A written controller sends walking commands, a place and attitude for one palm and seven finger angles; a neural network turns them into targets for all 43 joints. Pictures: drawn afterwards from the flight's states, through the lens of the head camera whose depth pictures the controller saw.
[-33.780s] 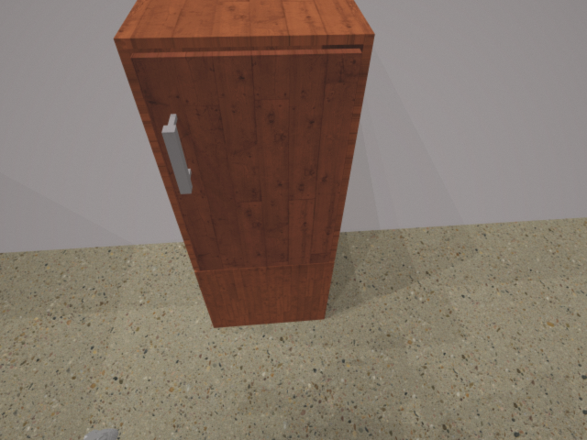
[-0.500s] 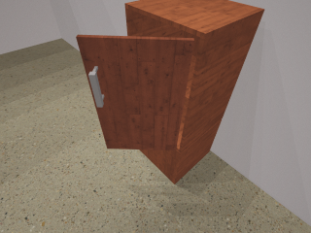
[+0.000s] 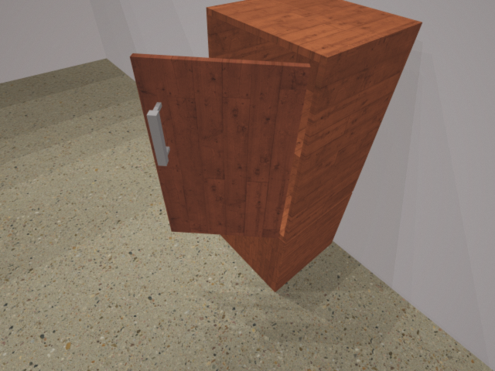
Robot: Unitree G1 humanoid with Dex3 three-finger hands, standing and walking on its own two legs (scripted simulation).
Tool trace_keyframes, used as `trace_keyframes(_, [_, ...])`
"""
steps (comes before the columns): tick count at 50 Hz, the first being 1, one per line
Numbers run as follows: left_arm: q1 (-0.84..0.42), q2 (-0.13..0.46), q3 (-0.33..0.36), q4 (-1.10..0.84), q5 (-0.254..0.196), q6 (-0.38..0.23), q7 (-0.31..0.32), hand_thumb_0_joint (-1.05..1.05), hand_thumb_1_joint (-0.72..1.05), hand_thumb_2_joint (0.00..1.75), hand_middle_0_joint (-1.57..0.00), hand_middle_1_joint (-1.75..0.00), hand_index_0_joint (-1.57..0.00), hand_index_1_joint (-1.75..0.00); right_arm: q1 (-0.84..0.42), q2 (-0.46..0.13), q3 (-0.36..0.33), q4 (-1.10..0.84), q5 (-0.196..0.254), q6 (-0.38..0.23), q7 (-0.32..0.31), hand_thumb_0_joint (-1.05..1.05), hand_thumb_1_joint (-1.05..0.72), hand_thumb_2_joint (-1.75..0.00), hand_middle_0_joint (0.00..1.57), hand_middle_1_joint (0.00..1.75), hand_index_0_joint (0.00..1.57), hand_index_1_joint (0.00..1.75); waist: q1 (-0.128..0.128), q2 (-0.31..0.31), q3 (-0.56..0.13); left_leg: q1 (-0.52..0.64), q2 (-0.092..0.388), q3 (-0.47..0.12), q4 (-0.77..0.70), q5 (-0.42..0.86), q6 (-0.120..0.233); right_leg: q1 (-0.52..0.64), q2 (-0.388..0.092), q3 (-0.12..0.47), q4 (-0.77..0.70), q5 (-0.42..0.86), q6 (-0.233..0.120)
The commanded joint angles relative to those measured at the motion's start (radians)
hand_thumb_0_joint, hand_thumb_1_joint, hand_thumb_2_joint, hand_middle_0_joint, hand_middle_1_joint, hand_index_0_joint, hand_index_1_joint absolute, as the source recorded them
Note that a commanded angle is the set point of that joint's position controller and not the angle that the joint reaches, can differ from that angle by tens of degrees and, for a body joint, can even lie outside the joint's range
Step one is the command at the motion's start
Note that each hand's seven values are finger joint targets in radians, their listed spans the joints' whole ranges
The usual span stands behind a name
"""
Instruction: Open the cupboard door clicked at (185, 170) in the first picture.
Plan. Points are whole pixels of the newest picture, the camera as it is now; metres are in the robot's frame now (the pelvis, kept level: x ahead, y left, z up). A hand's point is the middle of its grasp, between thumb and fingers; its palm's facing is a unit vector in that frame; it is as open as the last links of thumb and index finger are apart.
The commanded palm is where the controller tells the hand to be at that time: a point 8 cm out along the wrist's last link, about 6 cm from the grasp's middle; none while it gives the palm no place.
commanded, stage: look again from close up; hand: left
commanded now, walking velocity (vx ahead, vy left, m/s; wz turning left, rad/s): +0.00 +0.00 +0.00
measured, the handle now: (160, 134) +0.60 +0.24 +0.06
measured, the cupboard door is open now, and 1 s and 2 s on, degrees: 46 46 46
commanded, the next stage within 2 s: shuffle to correct the standing spot in 0.46 s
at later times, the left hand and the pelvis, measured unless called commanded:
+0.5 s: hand out of the picture -0.01 +0.17 -0.18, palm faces +0.03 -0.99 -0.13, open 7.3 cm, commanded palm none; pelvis +0.01 +0.02 +0.00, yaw -1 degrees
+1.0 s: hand out of the picture +0.01 +0.20 -0.18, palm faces +0.03 -0.99 -0.15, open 7.3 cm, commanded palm none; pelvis +0.05 +0.05 +0.00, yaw -2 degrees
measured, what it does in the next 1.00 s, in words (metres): shifts its weight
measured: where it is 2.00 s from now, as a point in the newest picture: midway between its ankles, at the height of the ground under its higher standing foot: outside the picture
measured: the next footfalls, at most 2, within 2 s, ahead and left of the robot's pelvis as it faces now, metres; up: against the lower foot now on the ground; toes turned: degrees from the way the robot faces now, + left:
none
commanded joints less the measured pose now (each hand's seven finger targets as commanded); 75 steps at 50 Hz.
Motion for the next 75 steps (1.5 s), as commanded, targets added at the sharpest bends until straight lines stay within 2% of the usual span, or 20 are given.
trace_keyframes(1, [0.01,0.113,0.019,-0.038,0.0,-0.016,0.011,0.0,0.9,0.9,-0.2,-0.3,-0.2,-0.3,-0.001,-0.122,-0.026,-0.035,-0.001,-0.022,-0.004,0.0,-0.9,-0.9,0.2,0.3,0.2,0.3,0.006,0.011,0.077,-0.127,0.109,-0.144,-0.169,-0.191,0.01,0.034,-0.122,0.168,-0.138,-0.248,-0.01])
trace_keyframes(12, [0.092,0.005,-0.006,0.016,-0.001,-0.013,0.026,0.0,0.9,0.9,-0.2,-0.3,-0.2,-0.3,0.035,-0.03,-0.01,0.019,0.009,-0.022,-0.012,0.0,-0.9,-0.9,0.2,0.3,0.2,0.3,0.008,0.014,0.067,-0.093,0.119,-0.132,-0.192,-0.098,-0.002,0.079,-0.116,0.134,-0.106,-0.073,0.005])
trace_keyframes(28, [0.186,-0.087,-0.01,0.052,0.006,-0.014,0.035,0.0,0.9,0.9,-0.2,-0.3,-0.2,-0.3,0.055,0.028,-0.019,0.033,0.013,-0.021,-0.022,0.0,-0.9,-0.9,0.2,0.3,0.2,0.3,0.008,0.012,0.108,-0.08,0.122,-0.134,-0.216,-0.144,0.002,0.034,-0.103,0.121,-0.085,-0.045,0.013])
trace_keyframes(34, [0.226,-0.081,0.01,0.048,0.017,-0.004,0.024,0.0,0.9,0.9,-0.2,-0.3,-0.2,-0.3,0.086,0.016,-0.025,0.025,0.001,-0.004,-0.019,0.0,-0.9,-0.9,0.2,0.3,0.2,0.3,0.016,0.013,0.153,-0.15,0.104,-0.134,-0.2,-0.398,0.023,-0.007,-0.094,0.146,-0.085,-0.345,0.0])
trace_keyframes(39, [0.248,-0.07,0.027,0.038,0.008,-0.009,0.022,0.0,0.9,0.9,-0.2,-0.3,-0.2,-0.3,0.111,0.046,-0.017,0.011,0.001,-0.013,-0.02,0.0,-0.9,-0.9,0.2,0.3,0.2,0.3,0.012,-0.049,0.155,-0.145,0.062,-0.073,-0.067,-0.273,0.019,-0.023,-0.156,0.25,-0.121,-0.391,-0.055])
trace_keyframes(41, [0.219,-0.088,0.018,0.031,0.005,-0.007,0.026,0.0,0.9,0.9,-0.2,-0.3,-0.2,-0.3,0.133,0.059,-0.01,0.021,0.005,-0.019,-0.024,0.0,-0.9,-0.9,0.2,0.3,0.2,0.3,-0.005,-0.007,0.151,-0.065,0.093,-0.104,-0.124,-0.21,0.018,-0.083,-0.122,0.196,-0.075,-0.292,-0.036])
trace_keyframes(43, [0.201,-0.119,0.003,0.034,0.008,-0.001,0.027,0.0,0.9,0.9,-0.2,-0.3,-0.2,-0.3,0.141,0.033,-0.011,0.032,0.009,-0.027,-0.03,0.0,-0.9,-0.9,0.2,0.3,0.2,0.3,-0.003,0.094,0.17,-0.08,0.178,-0.211,-0.271,-0.245,0.027,-0.057,-0.065,0.081,0.028,-0.112,0.01])
trace_keyframes(47, [0.231,-0.114,-0.008,0.07,-0.003,-0.001,0.039,0.0,0.9,0.9,-0.2,-0.3,-0.2,-0.3,0.142,0.029,-0.006,0.049,0.019,-0.048,-0.052,0.0,-0.9,-0.9,0.2,0.3,0.2,0.3,0.014,0.05,0.097,0.052,0.165,-0.138,-0.165,0.49,-0.016,0.041,-0.078,0.086,0.016,0.098,0.026])
trace_keyframes(51, [0.213,-0.096,0.003,0.044,-0.007,0.013,0.048,0.0,0.9,0.9,-0.2,-0.3,-0.2,-0.3,0.153,0.021,-0.022,0.05,0.021,-0.037,-0.063,0.0,-0.9,-0.9,0.2,0.3,0.2,0.3,0.003,0.07,0.04,0.168,0.19,-0.117,-0.093,0.769,-0.011,0.018,-0.067,0.085,0.053,0.074,0.028])
trace_keyframes(54, [0.166,-0.091,0.016,0.007,-0.004,0.028,0.047,0.0,0.9,0.9,-0.2,-0.3,-0.2,-0.3,0.139,0.015,-0.035,0.041,0.017,-0.028,-0.066,0.0,-0.9,-0.9,0.2,0.3,0.2,0.3,-0.001,0.086,0.061,0.138,0.232,-0.152,-0.114,0.708,0.027,-0.029,-0.057,0.089,0.124,-0.077,0.029])
trace_keyframes(57, [0.161,-0.104,0.02,-0.006,0.001,0.03,0.042,0.0,0.9,0.9,-0.2,-0.3,-0.2,-0.3,0.08,0.022,-0.037,0.024,0.01,-0.026,-0.059,0.0,-0.9,-0.9,0.2,0.3,0.2,0.3,0.021,0.075,0.071,0.022,0.246,-0.16,-0.132,0.461,0.089,0.012,-0.068,0.106,0.153,-0.119,0.025])
trace_keyframes(59, [0.175,-0.108,0.015,0.005,0.003,0.018,0.039,0.0,0.9,0.9,-0.2,-0.3,-0.2,-0.3,0.048,0.039,-0.035,0.02,0.01,-0.025,-0.051,0.0,-0.9,-0.9,0.2,0.3,0.2,0.3,0.029,0.035,0.075,-0.026,0.187,-0.138,-0.11,0.284,0.055,0.055,-0.08,0.139,0.048,0.046,0.014])
trace_keyframes(61, [0.149,-0.089,0.012,0.006,0.002,0.007,0.039,0.0,0.9,0.9,-0.2,-0.3,-0.2,-0.3,0.053,0.059,-0.033,0.026,0.016,-0.021,-0.042,0.0,-0.9,-0.9,0.2,0.3,0.2,0.3,0.007,-0.045,0.072,-0.025,0.128,-0.092,-0.087,0.141,0.016,0.058,-0.109,0.174,0.006,0.168,0.0])
trace_keyframes(62, [0.115,-0.028,0.009,0.025,0.009,0.012,0.075,0.0,0.9,0.9,-0.2,-0.3,-0.2,-0.3,0.034,-0.019,-0.022,-0.043,0.027,-0.03,-0.037,0.0,-0.9,-0.9,0.2,0.3,0.2,0.3,-0.008,-0.004,0.048,0.012,0.175,-0.084,0.005,0.529,-0.021,0.016,-0.102,0.106,0.108,0.239,0.022])
trace_keyframes(63, [0.119,-0.036,0.003,-0.019,-0.009,0.011,0.065,0.0,0.9,0.9,-0.2,-0.3,-0.2,-0.3,0.057,-0.008,-0.014,-0.057,0.008,-0.03,-0.031,0.0,-0.9,-0.9,0.2,0.3,0.2,0.3,0.012,0.133,-0.038,-0.01,0.181,-0.149,-0.081,0.273,-0.026,0.04,-0.063,0.083,0.138,-0.163,0.001])
trace_keyframes(64, [0.118,-0.047,-0.003,-0.023,-0.002,0.02,0.055,0.0,0.9,0.9,-0.2,-0.3,-0.2,-0.3,0.029,-0.009,-0.012,-0.079,0.003,-0.031,-0.029,0.0,-0.9,-0.9,0.2,0.3,0.2,0.3,0.021,0.205,0.014,-0.053,0.199,-0.189,-0.155,0.079,0.001,-0.013,-0.027,0.066,0.177,-0.25,0.002])
trace_keyframes(66, [0.111,-0.05,-0.009,-0.025,0.007,0.016,0.033,0.0,0.9,0.9,-0.2,-0.3,-0.2,-0.3,-0.003,0.005,-0.007,-0.113,0.0,-0.03,-0.027,0.0,-0.9,-0.9,0.2,0.3,0.2,0.3,0.037,0.171,0.082,-0.129,0.18,-0.181,-0.176,-0.103,0.05,-0.017,-0.033,0.072,0.144,-0.19,-0.009])
trace_keyframes(68, [0.097,-0.049,-0.018,-0.018,0.0,-0.003,0.022,0.0,0.9,0.9,-0.2,-0.3,-0.2,-0.3,0.01,0.01,-0.003,-0.12,0.004,-0.034,-0.022,0.0,-0.9,-0.9,0.2,0.3,0.2,0.3,0.022,0.029,0.09,-0.118,0.136,-0.151,-0.158,-0.142,0.038,-0.004,-0.059,0.137,0.043,-0.126,-0.026])
trace_keyframes(70, [0.077,-0.031,-0.022,-0.02,-0.001,-0.011,0.02,0.0,0.9,0.9,-0.2,-0.3,-0.2,-0.3,0.03,0.0,-0.005,-0.113,0.006,-0.029,-0.017,0.0,-0.9,-0.9,0.2,0.3,0.2,0.3,0.001,-0.037,0.108,-0.082,0.106,-0.125,-0.146,-0.189,0.025,-0.055,-0.079,0.19,-0.023,-0.209,-0.033])
trace_keyframes(75, [0.055,-0.005,-0.018,-0.017,-0.006,-0.026,0.016,0.0,0.9,0.9,-0.2,-0.3,-0.2,-0.3,0.063,0.001,0.004,-0.079,0.004,-0.029,-0.012,0.0,-0.9,-0.9,0.2,0.3,0.2,0.3,-0.018,-0.058,0.11,0.002,0.082,-0.07,-0.102,-0.091,0.012,-0.102,-0.105,0.24,-0.108,-0.275,-0.041])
